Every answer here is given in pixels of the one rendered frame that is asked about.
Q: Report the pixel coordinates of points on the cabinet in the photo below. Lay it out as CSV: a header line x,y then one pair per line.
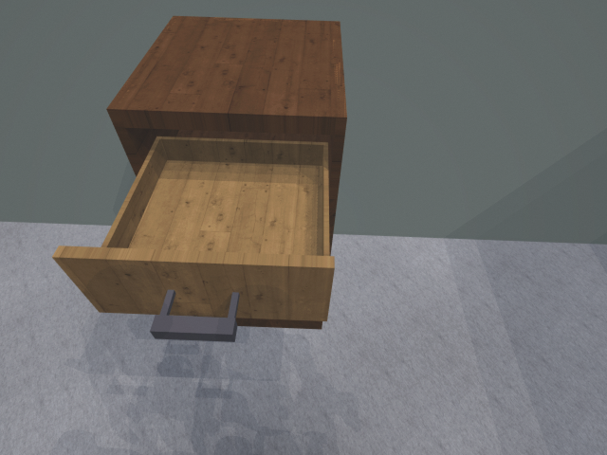
x,y
239,78

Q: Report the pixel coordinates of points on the handle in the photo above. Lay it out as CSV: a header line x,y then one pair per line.
x,y
195,328

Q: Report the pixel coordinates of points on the drawer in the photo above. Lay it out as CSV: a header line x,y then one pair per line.
x,y
206,217

